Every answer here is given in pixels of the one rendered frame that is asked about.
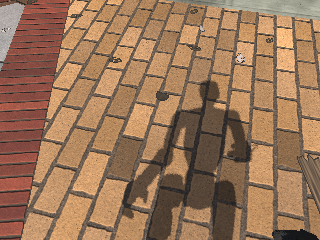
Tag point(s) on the right robot hand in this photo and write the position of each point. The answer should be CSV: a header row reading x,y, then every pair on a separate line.
x,y
293,235

